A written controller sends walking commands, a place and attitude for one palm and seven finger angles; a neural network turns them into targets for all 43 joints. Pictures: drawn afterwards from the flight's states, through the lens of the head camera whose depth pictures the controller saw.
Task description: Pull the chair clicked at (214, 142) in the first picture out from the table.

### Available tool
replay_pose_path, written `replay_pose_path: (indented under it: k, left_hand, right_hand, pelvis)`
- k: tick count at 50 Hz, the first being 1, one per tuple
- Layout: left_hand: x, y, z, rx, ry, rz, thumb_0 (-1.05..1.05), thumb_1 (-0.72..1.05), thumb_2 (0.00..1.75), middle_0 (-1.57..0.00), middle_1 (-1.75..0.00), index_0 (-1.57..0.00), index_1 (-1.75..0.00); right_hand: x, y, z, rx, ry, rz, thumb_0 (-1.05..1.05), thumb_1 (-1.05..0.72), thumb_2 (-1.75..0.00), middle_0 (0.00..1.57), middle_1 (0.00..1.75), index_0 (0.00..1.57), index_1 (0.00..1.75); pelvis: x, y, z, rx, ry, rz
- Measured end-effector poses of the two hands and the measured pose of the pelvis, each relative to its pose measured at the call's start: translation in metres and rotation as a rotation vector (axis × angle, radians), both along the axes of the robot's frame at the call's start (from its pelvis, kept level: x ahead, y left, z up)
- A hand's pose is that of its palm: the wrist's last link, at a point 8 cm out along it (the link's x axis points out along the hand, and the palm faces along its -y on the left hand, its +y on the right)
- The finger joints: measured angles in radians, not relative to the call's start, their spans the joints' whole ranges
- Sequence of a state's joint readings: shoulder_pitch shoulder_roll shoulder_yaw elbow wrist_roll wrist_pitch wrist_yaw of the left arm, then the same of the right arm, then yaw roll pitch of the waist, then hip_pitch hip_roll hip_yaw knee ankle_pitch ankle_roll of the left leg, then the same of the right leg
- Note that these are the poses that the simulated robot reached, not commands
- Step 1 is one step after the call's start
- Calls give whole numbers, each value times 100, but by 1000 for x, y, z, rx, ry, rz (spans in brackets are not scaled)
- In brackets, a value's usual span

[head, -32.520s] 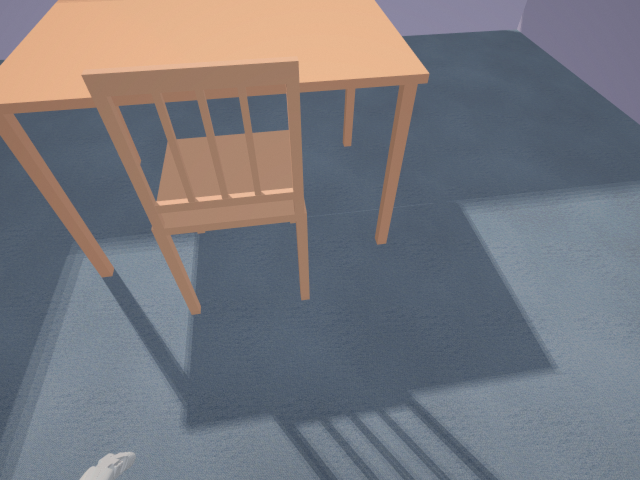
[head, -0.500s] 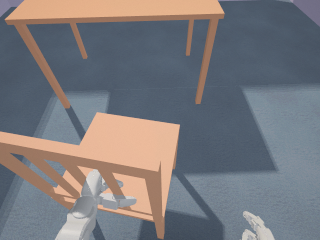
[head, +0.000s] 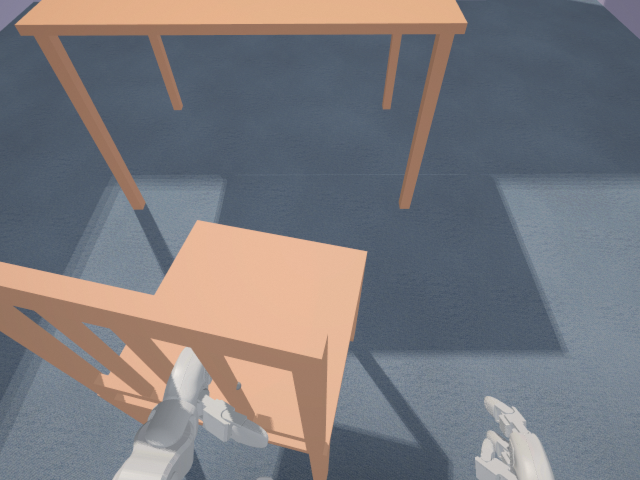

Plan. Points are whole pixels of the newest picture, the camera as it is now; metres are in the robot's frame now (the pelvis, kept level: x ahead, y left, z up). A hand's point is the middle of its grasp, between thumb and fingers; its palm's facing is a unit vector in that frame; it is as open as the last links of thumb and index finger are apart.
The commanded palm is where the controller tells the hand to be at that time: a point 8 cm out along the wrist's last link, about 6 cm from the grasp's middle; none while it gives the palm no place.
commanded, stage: draw the fingers out of the gap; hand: left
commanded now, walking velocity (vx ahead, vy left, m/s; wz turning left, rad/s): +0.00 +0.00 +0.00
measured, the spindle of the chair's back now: (166, 371) +0.27 +0.21 -0.03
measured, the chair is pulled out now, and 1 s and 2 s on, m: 0.71 0.71 0.71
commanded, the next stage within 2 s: draw the hand back to the body in 0.74 s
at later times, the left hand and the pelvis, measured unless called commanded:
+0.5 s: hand (227, 471) +0.15 +0.11 -0.03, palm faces -0.05 -0.99 -0.13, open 17.5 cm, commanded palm +0.13 +0.17 -0.01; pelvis -0.01 +0.00 -0.01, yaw +1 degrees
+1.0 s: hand out of the picture +0.13 +0.13 +0.00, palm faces +0.06 -1.00 -0.02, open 17.5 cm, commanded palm +0.09 +0.19 +0.02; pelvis -0.02 +0.00 -0.03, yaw +1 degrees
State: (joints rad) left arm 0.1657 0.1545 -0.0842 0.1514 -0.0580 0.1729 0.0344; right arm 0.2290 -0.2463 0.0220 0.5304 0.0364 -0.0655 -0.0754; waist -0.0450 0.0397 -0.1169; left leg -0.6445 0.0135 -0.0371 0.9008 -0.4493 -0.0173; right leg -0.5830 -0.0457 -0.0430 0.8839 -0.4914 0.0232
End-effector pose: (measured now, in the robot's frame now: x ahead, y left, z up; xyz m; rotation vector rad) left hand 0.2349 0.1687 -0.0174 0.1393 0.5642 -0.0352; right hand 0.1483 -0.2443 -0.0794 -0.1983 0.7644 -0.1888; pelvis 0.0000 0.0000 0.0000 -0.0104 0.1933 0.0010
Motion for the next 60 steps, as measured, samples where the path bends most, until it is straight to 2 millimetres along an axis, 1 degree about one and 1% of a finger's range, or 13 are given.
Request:
replay_pose_path:
  k: [4,11,20,25,31,41,44,47,49,52,56,58,60]
  left_hand:
    - [-8,3,-2,0,16,14,-1,-54,21,-1,-3,-1,-3]
    - [-47,8,0,7,38,23,-1,-54,21,-2,-2,0,-1]
    - [-85,1,3,10,33,34,-1,-54,20,-2,-1,0,-1]
    - [-96,-3,3,10,25,28,-1,-54,20,-1,-1,0,0]
    - [-107,0,5,16,23,40,-1,-54,20,-1,-1,0,0]
    - [-132,4,3,2,66,46,-1,-54,20,-1,-1,0,0]
    - [-137,5,3,-3,69,46,-1,-54,20,-1,-1,0,0]
    - [-134,8,10,-74,-23,89,-1,-54,20,-1,-1,0,0]
    - [-129,13,21,-98,-120,111,-2,-54,20,-1,-1,0,0]
    - [-120,22,43,-102,-283,126,-2,-54,20,-1,-1,0,0]
    - [-113,28,67,-90,-476,98,-2,-55,20,0,-1,0,0]
    - [-114,30,65,-85,-498,70,-1,-55,20,0,0,0,0]
    - [-117,31,62,-79,-478,43,-1,-55,20,0,0,0,0]
  right_hand:
    - [-4,-3,0,5,3,-15,1,-90,-90,20,30,21,30]
    - [-6,-6,2,2,-17,-28,1,-90,-90,20,30,21,30]
    - [1,-2,1,-1,-77,-12,1,-90,-90,20,30,20,30]
    - [4,4,1,5,-105,3,1,-90,-90,20,30,21,30]
    - [4,8,1,18,-127,4,1,-90,-90,20,30,21,30]
    - [3,7,3,6,-146,-13,1,-90,-90,20,30,21,30]
    - [3,7,3,-1,-149,-19,1,-90,-90,20,30,21,30]
    - [4,6,0,-11,-155,-20,1,-90,-90,20,30,21,30]
    - [4,7,-3,-13,-150,-21,1,-90,-90,20,30,21,30]
    - [4,10,-9,-1,-141,-21,1,-90,-90,20,30,21,30]
    - [5,15,-18,32,-135,-17,1,-90,-90,20,30,20,30]
    - [6,18,-23,51,-129,-15,1,-90,-90,20,30,20,30]
    - [7,21,-26,66,-121,-18,1,-90,-90,20,30,20,30]
  pelvis:
    - [1,-2,-1,3,6,-8]
    - [3,-4,-3,1,4,-5]
    - [-5,-4,-10,-5,5,10]
    - [-10,-5,-14,-6,5,14]
    - [-14,-6,-17,-8,2,14]
    - [-15,-4,-19,-14,5,15]
    - [-15,-2,-21,-16,10,15]
    - [-16,-2,-24,-20,22,15]
    - [-16,-1,-26,-23,27,16]
    - [-16,0,-29,-26,28,16]
    - [-19,1,-34,-27,36,10]
    - [-21,2,-36,-26,38,5]
    - [-22,2,-37,-25,33,2]
